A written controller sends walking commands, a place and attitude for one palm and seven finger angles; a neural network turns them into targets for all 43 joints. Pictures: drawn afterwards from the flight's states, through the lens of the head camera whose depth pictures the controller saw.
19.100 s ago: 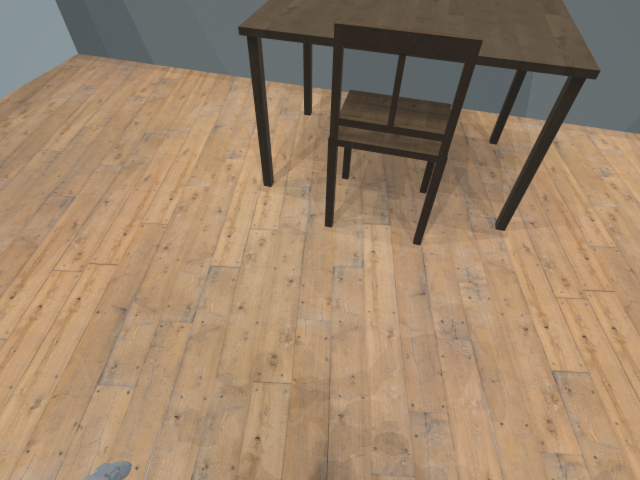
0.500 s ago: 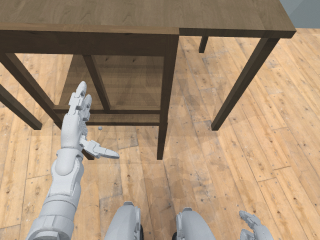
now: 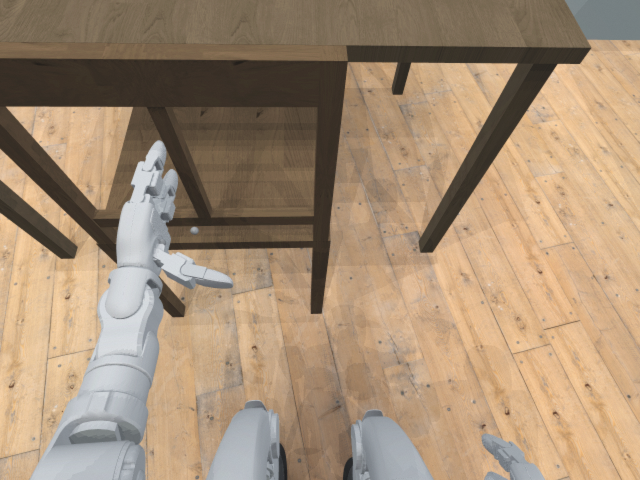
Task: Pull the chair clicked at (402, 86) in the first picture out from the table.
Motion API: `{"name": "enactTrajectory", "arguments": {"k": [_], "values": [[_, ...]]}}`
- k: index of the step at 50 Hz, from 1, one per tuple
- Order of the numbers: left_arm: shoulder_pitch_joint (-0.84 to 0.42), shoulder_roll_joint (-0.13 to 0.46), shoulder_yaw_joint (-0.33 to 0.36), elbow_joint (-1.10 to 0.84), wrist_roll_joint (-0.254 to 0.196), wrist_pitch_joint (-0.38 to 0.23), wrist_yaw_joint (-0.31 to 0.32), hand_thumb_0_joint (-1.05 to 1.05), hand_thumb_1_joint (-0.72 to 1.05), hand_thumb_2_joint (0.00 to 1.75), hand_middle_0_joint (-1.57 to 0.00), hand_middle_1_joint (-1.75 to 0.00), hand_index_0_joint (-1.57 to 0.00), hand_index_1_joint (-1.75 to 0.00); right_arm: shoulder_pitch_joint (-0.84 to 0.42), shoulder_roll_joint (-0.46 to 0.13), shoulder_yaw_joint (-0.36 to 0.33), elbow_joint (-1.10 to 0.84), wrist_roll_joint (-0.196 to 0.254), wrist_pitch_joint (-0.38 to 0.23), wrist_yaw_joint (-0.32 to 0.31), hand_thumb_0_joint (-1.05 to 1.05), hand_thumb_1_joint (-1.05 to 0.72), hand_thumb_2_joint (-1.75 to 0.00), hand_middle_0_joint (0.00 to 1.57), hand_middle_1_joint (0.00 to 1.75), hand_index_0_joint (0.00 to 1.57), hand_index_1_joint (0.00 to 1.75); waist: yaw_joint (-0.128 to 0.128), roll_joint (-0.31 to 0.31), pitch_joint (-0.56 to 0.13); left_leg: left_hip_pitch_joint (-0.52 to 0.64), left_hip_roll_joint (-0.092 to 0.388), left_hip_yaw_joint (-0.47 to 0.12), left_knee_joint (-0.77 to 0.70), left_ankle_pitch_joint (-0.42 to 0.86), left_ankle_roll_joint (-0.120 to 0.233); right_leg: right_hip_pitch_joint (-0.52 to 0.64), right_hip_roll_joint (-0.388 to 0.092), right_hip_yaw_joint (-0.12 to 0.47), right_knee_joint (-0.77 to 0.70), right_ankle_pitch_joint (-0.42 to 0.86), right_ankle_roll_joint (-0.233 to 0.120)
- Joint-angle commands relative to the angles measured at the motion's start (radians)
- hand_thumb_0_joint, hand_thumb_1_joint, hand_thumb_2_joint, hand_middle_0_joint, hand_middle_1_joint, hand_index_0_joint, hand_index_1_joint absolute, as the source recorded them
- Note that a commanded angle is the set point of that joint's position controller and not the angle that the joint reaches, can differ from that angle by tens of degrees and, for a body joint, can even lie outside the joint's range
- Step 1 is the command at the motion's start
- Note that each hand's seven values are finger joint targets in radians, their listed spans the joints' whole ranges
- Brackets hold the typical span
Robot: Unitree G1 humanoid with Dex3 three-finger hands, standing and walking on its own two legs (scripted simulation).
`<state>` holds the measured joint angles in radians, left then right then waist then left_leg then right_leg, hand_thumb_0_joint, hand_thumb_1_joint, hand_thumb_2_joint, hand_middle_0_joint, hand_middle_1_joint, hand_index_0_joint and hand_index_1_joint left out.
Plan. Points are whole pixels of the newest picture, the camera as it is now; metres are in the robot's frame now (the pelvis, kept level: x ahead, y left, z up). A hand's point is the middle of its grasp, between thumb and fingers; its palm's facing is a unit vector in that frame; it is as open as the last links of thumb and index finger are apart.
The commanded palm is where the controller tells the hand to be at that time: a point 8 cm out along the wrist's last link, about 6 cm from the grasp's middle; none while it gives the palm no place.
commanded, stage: push the fingers through the gap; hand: left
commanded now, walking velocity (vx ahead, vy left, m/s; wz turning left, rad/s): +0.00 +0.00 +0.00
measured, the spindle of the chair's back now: (185, 167) +0.52 +0.18 +0.01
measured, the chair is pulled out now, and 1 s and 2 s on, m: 0.00 0.00 0.00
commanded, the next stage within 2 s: hook a spindle and tug to test in 1.20 s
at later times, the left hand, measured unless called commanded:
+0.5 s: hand (193, 203) +0.45 +0.16 +0.03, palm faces +0.01 -1.00 -0.02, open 16.9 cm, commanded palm +0.43 +0.21 +0.02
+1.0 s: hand (199, 178) +0.49 +0.15 +0.03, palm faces +0.00 -1.00 -0.02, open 16.9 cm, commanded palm +0.46 +0.20 +0.02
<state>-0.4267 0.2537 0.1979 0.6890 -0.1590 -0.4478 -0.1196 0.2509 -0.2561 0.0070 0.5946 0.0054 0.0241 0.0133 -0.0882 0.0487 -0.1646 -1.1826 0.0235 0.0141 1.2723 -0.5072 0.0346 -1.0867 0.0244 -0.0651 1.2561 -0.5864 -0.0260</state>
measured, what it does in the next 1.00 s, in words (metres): stands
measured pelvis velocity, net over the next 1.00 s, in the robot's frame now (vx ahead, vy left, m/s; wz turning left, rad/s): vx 0.00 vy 0.01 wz -0.03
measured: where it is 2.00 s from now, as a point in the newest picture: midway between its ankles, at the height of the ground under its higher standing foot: outside the picture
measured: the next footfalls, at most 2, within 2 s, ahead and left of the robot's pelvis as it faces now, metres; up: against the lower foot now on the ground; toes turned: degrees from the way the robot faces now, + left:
none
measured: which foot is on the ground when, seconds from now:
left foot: down 0.00-1.00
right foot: down 0.00-1.00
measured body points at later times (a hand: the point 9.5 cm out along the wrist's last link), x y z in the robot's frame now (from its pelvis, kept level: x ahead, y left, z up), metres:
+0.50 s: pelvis +0.00 +0.00 +0.00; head +0.13 +0.02 +0.43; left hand +0.45 +0.21 +0.03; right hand +0.06 -0.26 -0.12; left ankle +0.04 +0.10 -0.62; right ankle +0.00 -0.11 -0.62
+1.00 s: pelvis +0.00 +0.01 -0.01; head +0.14 +0.03 +0.42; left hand +0.48 +0.21 +0.03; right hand +0.02 -0.25 -0.13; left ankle +0.04 +0.10 -0.62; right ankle +0.00 -0.11 -0.62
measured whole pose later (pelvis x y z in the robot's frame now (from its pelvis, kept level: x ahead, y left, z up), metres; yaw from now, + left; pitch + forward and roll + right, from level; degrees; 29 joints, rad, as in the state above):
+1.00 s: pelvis +0.00 +0.01 -0.01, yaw -1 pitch +27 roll -4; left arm -0.77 0.35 0.32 1.03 -0.08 -0.51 -0.11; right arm 0.33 -0.25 0.02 0.63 -0.03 0.09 0.05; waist -0.16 0.05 -0.16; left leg -1.27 0.03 0.02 1.30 -0.51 0.05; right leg -1.16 0.03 -0.06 1.26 -0.57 -0.01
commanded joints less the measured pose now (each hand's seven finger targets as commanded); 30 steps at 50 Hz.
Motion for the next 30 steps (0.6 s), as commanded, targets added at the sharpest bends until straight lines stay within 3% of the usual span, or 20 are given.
{"name": "enactTrajectory", "arguments": {"k": [1, 3, 5, 7, 8, 9, 11, 16, 20, 23, 26, 29, 30], "values": [[-0.294, 0.144, 0.035, -0.205, -0.003, -0.088, 0.008, 0.0, -0.5, 0.3, -0.06, -0.08, -0.06, -0.08, 0.077, -0.143, -0.058, -0.094, -0.002, -0.033, -0.009, 0.0, -0.9, -0.9, 0.2, 0.3, 0.2, 0.3, -0.022, -0.006, -0.429, 0.382, -0.007, -0.06, -0.127, 0.331, -0.007, 0.166, 0.008, 0.047, -0.176, 0.373, 0.004], [-0.325, 0.143, 0.041, -0.163, 0.005, -0.102, 0.017, 0.0, -0.5, 0.3, -0.06, -0.08, -0.06, -0.08, 0.085, -0.141, -0.058, -0.081, -0.005, -0.033, -0.008, 0.0, -0.9, -0.9, 0.2, 0.3, 0.2, 0.3, -0.036, -0.034, -0.396, 0.351, -0.01, -0.057, -0.119, 0.294, -0.004, 0.154, 0.009, 0.05, -0.181, 0.345, 0.007], [-0.38, 0.194, 0.079, -0.135, 0.014, -0.12, 0.022, 0.0, -0.5, 0.3, -0.06, -0.08, -0.06, -0.08, 0.095, -0.146, -0.057, -0.068, -0.01, -0.036, -0.011, 0.0, -0.9, -0.9, 0.2, 0.3, 0.2, 0.3, -0.039, -0.036, -0.384, 0.31, -0.012, -0.054, -0.107, 0.264, 0.0, 0.154, 0.01, 0.06, -0.177, 0.324, 0.007], [-0.425, 0.217, 0.092, -0.116, 0.027, -0.135, 0.019, 0.0, -0.5, 0.3, -0.06, -0.08, -0.06, -0.08, 0.097, -0.145, -0.056, -0.065, -0.013, -0.035, -0.011, 0.0, -0.9, -0.9, 0.2, 0.3, 0.2, 0.3, -0.037, 0.011, -0.398, 0.318, -0.013, -0.052, -0.104, 0.261, -0.004, 0.142, 0.008, 0.062, -0.171, 0.311, 0.004], [-0.435, 0.192, 0.071, -0.099, 0.031, -0.137, 0.012, 0.0, -0.5, 0.3, -0.06, -0.08, -0.06, -0.08, 0.098, -0.144, -0.057, -0.062, -0.014, -0.035, -0.01, 0.0, -0.9, -0.9, 0.2, 0.3, 0.2, 0.3, -0.042, 0.03, -0.415, 0.34, -0.013, -0.053, -0.103, 0.26, -0.005, 0.125, 0.007, 0.059, -0.171, 0.301, 0.003], [-0.458, 0.219, 0.088, -0.104, 0.032, -0.142, 0.009, 0.0, -0.5, 0.3, -0.06, -0.08, -0.06, -0.08, 0.105, -0.15, -0.056, -0.06, -0.016, -0.035, -0.01, 0.0, -0.9, -0.9, 0.2, 0.3, 0.2, 0.3, -0.035, 0.053, -0.434, 0.364, -0.009, -0.06, -0.103, 0.279, -0.009, 0.115, 0.008, 0.056, -0.163, 0.307, -0.001], [-0.46, 0.2, 0.07, -0.115, 0.031, -0.141, -0.003, 0.0, -0.5, 0.3, -0.06, -0.08, -0.06, -0.08, 0.112, -0.152, -0.06, -0.063, -0.017, -0.034, -0.006, 0.0, -0.9, -0.9, 0.2, 0.3, 0.2, 0.3, -0.033, 0.091, -0.489, 0.436, -0.006, -0.07, -0.107, 0.335, -0.013, 0.1, 0.011, 0.047, -0.157, 0.333, -0.005], [-0.467, 0.21, 0.087, -0.046, 0.018, -0.104, -0.014, 0.0, -0.5, 0.3, -0.06, -0.08, -0.06, -0.08, 0.128, -0.159, -0.06, -0.055, -0.014, -0.021, -0.004, 0.0, -0.9, -0.9, 0.2, 0.3, 0.2, 0.3, -0.04, 0.058, -0.492, 0.424, -0.004, -0.074, -0.11, 0.346, -0.01, 0.117, 0.013, 0.041, -0.164, 0.348, -0.002], [-0.523, 0.227, 0.105, 0.006, 0.022, -0.099, -0.003, 0.0, -0.5, 0.3, -0.06, -0.08, -0.06, -0.08, 0.139, -0.159, -0.056, -0.05, -0.016, -0.013, -0.005, 0.0, -0.9, -0.9, 0.2, 0.3, 0.2, 0.3, -0.056, 0.007, -0.435, 0.363, -0.005, -0.073, -0.109, 0.307, -0.003, 0.113, 0.016, 0.044, -0.17, 0.326, 0.002], [-0.57, 0.228, 0.109, 0.013, 0.033, -0.124, 0.006, 0.0, -0.5, 0.3, -0.06, -0.08, -0.06, -0.08, 0.142, -0.157, -0.058, -0.046, -0.021, -0.012, -0.002, 0.0, -0.9, -0.9, 0.2, 0.3, 0.2, 0.3, -0.057, 0.032, -0.451, 0.381, -0.006, -0.072, -0.107, 0.297, -0.005, 0.093, 0.015, 0.042, -0.17, 0.303, 0.001], [-0.604, 0.269, 0.134, 0.041, 0.049, -0.146, 0.009, 0.0, -0.5, 0.3, -0.06, -0.08, -0.06, -0.08, 0.155, -0.161, -0.056, -0.039, -0.028, -0.01, 0.0, 0.0, -0.9, -0.9, 0.2, 0.3, 0.2, 0.3, -0.059, 0.047, -0.467, 0.387, -0.004, -0.077, -0.101, 0.309, -0.006, 0.08, 0.017, 0.043, -0.158, 0.303, -0.001], [-0.641, 0.23, 0.1, 0.081, 0.059, -0.148, 0.001, 0.0, -0.5, 0.3, -0.06, -0.08, -0.06, -0.08, 0.162, -0.158, -0.056, -0.033, -0.032, -0.004, 0.006, 0.0, -0.9, -0.9, 0.2, 0.3, 0.2, 0.3, -0.072, 0.076, -0.461, 0.407, -0.003, -0.083, -0.101, 0.304, -0.008, 0.047, 0.018, 0.037, -0.16, 0.283, -0.003], [-0.656, 0.251, 0.117, 0.088, 0.059, -0.149, 0.0, 0.0, -0.5, 0.3, -0.06, -0.08, -0.06, -0.08, 0.168, -0.164, -0.059, -0.028, -0.033, -0.002, 0.005, 0.0, -0.9, -0.9, 0.2, 0.3, 0.2, 0.3, -0.076, 0.084, -0.463, 0.424, 0.001, -0.089, -0.1, 0.313, -0.008, 0.029, 0.018, 0.032, -0.156, 0.283, -0.006]]}}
